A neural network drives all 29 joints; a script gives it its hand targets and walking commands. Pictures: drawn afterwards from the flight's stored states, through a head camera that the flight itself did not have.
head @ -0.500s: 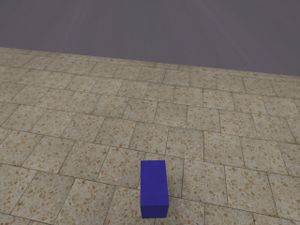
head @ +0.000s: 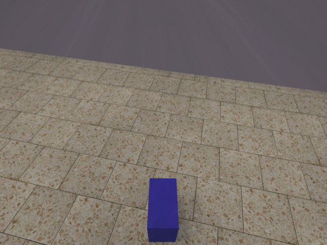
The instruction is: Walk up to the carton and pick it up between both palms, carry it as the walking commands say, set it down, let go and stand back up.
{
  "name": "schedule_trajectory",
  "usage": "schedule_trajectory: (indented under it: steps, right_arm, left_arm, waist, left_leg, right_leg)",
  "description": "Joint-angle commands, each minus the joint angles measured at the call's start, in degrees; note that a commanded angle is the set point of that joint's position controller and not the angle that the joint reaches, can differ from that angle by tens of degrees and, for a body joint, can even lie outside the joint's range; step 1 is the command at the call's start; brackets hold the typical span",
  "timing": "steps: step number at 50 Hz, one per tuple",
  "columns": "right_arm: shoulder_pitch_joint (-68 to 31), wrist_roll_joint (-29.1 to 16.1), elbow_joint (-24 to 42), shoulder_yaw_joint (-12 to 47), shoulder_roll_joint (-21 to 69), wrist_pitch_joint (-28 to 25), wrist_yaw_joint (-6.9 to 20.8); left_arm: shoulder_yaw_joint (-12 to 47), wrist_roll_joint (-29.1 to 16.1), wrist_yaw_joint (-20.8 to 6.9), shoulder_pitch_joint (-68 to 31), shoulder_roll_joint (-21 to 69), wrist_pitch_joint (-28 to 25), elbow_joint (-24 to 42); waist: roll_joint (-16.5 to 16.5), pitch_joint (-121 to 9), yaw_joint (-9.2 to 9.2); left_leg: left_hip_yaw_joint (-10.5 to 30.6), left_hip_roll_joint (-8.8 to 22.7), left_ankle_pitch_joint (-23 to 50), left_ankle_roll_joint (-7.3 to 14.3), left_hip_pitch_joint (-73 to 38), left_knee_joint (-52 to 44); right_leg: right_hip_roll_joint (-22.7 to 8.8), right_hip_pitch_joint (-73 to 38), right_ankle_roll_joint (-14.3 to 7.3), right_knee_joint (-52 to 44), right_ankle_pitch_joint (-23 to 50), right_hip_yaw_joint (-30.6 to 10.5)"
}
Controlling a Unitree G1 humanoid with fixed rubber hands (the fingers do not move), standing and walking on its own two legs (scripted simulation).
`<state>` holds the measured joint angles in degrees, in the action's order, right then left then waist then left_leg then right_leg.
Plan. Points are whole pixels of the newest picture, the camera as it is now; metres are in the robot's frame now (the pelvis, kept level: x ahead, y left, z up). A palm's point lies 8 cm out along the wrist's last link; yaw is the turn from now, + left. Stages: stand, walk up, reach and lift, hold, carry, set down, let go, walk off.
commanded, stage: stand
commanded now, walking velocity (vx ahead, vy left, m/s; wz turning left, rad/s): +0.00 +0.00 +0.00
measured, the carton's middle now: (162, 210) +0.46 -0.01 -0.65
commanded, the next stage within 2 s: reach and lift in 1.82 s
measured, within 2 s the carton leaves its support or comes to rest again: neither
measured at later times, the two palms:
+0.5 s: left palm out of the picture +0.00 +0.20 -0.15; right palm out of the picture +0.00 -0.19 -0.15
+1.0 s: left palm out of the picture +0.01 +0.20 -0.15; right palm out of the picture +0.02 -0.20 -0.15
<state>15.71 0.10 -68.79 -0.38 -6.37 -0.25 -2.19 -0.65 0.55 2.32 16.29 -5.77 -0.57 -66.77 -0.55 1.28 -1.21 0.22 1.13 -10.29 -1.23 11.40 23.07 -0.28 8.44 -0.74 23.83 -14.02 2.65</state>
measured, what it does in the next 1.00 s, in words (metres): stands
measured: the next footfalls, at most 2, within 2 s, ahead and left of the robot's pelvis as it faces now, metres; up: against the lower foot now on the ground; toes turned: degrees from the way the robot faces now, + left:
none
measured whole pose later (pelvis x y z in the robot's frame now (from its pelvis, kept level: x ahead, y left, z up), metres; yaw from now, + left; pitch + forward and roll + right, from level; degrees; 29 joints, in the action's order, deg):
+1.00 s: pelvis +0.04 +0.00 +0.00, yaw +0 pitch +0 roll +1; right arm 14.3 0.2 -68.5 -0.3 -6.2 -0.7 -2.7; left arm -1.0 0.2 3.1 17.7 -5.6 -1.4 -67.0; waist 0.2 2.1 -0.7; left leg -0.3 0.7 -13.8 -1.1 8.7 23.1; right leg -1.0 5.6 -0.3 23.5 -17.4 2.4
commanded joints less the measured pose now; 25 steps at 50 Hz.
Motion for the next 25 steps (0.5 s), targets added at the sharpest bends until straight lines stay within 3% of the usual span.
schedule_trajectory:
  steps: [1,2,5,8,9,14,16,18,19,20,21,25]
  right_arm:
    - [4.1,-0.1,-0.3,-0.6,-3.9,-0.3,-0.3]
    - [5.0,0.0,-0.3,-0.8,-3.9,-0.3,-0.4]
    - [5.0,0.0,-0.1,-0.6,-3.4,-0.4,-0.4]
    - [4.3,0.2,-0.2,-0.5,-3.3,-0.3,-0.4]
    - [4.3,0.2,-0.1,-0.8,-3.7,-0.3,-0.4]
    - [4.4,0.3,0.0,-0.7,-3.4,-0.4,-0.5]
    - [4.3,0.3,0.7,-0.8,-3.7,-0.7,-0.4]
    - [4.3,0.3,0.4,-0.4,-3.1,-0.8,-0.5]
    - [3.9,0.3,0.8,-0.6,-3.2,-0.8,-0.4]
    - [3.7,0.2,0.6,-0.2,-3.4,-0.9,-0.5]
    - [3.9,0.3,0.9,-0.7,-3.7,-0.8,-0.5]
    - [3.4,0.3,1.0,-0.4,-3.1,-0.9,-0.5]
  left_arm:
    - [-0.9,-0.1,0.5,4.1,-5.1,-0.6,0.9]
    - [-0.8,-0.1,0.6,4.4,-4.7,-0.7,0.9]
    - [-1.1,-0.2,0.6,4.6,-4.7,-0.8,0.9]
    - [-1.2,0.0,0.6,5.0,-4.6,-0.8,0.7]
    - [-0.9,-0.1,0.7,5.1,-4.4,-0.6,0.4]
    - [-1.0,-0.1,0.8,5.1,-4.4,-0.7,0.5]
    - [-1.0,-0.2,0.8,6.2,-4.1,-0.7,0.7]
    - [-1.1,-0.2,0.8,6.0,-4.0,-0.8,0.2]
    - [-1.0,-0.2,0.8,6.1,-3.7,-0.7,0.3]
    - [-0.9,-0.3,0.9,6.6,-4.3,-0.7,0.1]
    - [-0.9,-0.1,0.8,6.5,-4.0,-0.7,0.4]
    - [-1.0,-0.3,0.9,7.1,-4.0,-0.6,0.3]
  waist:
    - [2.4,4.9,0.00]
    - [0.9,4.1,-0.06]
    - [1.0,3.4,-0.14]
    - [2.6,5.2,0.14]
    - [0.6,4.6,0.07]
    - [1.4,4.2,-0.07]
    - [-0.7,4.3,0.16]
    - [1.0,3.2,0.33]
    - [0.0,3.3,0.22]
    - [1.6,2.6,0.50]
    - [-1.0,2.9,0.24]
    - [0.5,3.2,0.44]
  left_leg:
    - [3.8,4.2,2.9,2.4,0.3,-4.2]
    - [3.5,4.1,2.8,2.6,-0.4,-4.6]
    - [3.8,4.4,3.8,2.7,-0.4,-4.1]
    - [3.8,4.5,3.5,2.7,0.8,-4.5]
    - [4.1,4.5,2.8,2.8,0.6,-4.7]
    - [3.9,4.5,4.0,2.7,0.1,-4.3]
    - [4.2,4.8,4.6,2.8,0.8,-5.1]
    - [4.5,5.1,6.4,2.7,0.4,-4.6]
    - [4.5,5.1,6.8,2.9,-0.4,-4.7]
    - [4.4,5.4,7.3,2.8,-0.8,-4.5]
    - [3.9,5.0,6.6,2.9,-1.0,-4.6]
    - [4.2,5.4,8.0,3.0,-0.7,-4.3]
  right_leg:
    - [-6.4,4.5,0.4,-8.0,3.4,-6.1]
    - [-6.4,4.1,0.1,-7.8,3.7,-6.1]
    - [-6.7,3.2,-0.1,-7.5,4.3,-6.2]
    - [-6.3,3.2,0.1,-7.4,3.8,-5.4]
    - [-6.4,3.3,0.0,-7.5,3.2,-5.7]
    - [-6.5,3.4,-0.2,-7.3,4.3,-5.6]
    - [-6.2,2.4,0.0,-6.4,5.1,-5.3]
    - [-6.6,1.0,0.0,-6.1,6.6,-4.8]
    - [-6.5,1.3,0.0,-6.1,7.0,-4.9]
    - [-6.5,1.2,-0.1,-5.9,7.1,-5.1]
    - [-6.5,1.7,-0.1,-6.0,6.6,-4.8]
    - [-6.7,1.4,-0.1,-5.6,8.0,-4.9]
